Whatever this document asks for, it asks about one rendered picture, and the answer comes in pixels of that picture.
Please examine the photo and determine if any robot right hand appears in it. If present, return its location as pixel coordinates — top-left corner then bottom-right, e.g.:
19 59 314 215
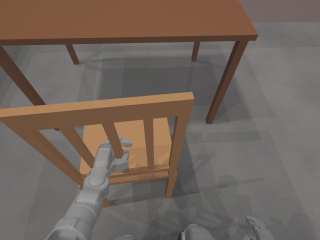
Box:
243 215 274 240

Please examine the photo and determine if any robot right thigh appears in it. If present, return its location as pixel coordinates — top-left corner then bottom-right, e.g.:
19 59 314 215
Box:
181 226 215 240

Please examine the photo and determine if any robot left forearm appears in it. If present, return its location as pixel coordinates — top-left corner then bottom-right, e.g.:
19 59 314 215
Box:
45 166 110 240

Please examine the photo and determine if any robot left hand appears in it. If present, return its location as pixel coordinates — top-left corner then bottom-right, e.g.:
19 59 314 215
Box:
93 136 132 174

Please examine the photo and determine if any chair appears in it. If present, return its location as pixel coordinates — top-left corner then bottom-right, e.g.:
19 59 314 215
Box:
0 92 194 208

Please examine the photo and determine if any right robot shin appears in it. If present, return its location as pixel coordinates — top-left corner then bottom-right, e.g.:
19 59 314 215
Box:
186 224 197 229

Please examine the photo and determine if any table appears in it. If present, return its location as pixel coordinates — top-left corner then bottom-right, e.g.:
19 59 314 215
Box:
0 0 258 131

